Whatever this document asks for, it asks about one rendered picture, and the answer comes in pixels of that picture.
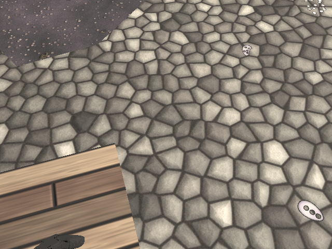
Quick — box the robot left hand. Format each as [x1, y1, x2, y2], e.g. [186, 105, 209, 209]
[34, 234, 85, 249]

